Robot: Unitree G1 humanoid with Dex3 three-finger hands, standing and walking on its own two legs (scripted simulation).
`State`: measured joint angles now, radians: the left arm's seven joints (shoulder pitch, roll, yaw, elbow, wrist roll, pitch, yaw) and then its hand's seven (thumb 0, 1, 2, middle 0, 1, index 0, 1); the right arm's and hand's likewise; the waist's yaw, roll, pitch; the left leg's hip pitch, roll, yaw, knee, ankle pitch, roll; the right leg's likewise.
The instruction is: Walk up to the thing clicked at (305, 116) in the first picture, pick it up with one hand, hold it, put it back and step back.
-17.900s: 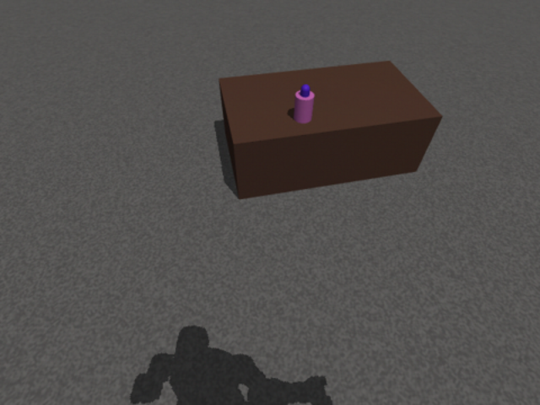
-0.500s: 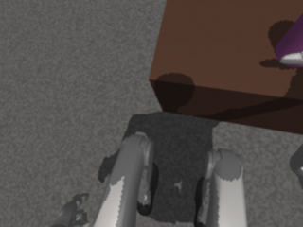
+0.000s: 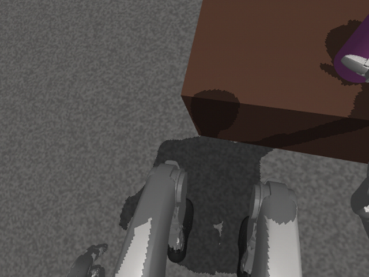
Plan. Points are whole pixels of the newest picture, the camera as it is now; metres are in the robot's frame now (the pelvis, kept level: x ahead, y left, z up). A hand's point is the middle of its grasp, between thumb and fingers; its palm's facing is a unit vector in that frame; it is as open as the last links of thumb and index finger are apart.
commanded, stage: close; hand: right
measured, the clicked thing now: out of the picture +0.56 -0.26 +0.03
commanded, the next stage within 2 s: settle in 0.04 s
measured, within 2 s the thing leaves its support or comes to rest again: leaves its support in 0.50 s
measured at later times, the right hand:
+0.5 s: hand out of the picture +0.53 -0.25 +0.02, palm faces +0.26 +0.96 -0.06, open 11.4 cm
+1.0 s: hand out of the picture +0.55 -0.24 +0.09, palm faces +0.26 +0.97 -0.03, open 11.4 cm
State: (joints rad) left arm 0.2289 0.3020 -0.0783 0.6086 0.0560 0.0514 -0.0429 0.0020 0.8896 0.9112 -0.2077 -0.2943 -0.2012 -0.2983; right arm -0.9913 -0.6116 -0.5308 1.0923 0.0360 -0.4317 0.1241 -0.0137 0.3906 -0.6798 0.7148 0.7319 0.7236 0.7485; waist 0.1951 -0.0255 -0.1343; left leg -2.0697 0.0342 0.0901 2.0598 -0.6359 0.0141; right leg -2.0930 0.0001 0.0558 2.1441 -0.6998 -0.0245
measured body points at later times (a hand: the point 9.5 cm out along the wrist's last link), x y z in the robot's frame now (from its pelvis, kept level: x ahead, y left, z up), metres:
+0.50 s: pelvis +0.01 +0.00 +0.03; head +0.23 -0.04 +0.42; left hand +0.09 +0.27 -0.09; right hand +0.51 -0.30 +0.03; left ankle +0.10 +0.12 -0.38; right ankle +0.07 -0.11 -0.38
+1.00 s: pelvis +0.02 +0.00 +0.08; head +0.24 -0.03 +0.48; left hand +0.09 +0.28 -0.04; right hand +0.53 -0.29 +0.09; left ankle +0.10 +0.12 -0.38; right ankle +0.07 -0.11 -0.38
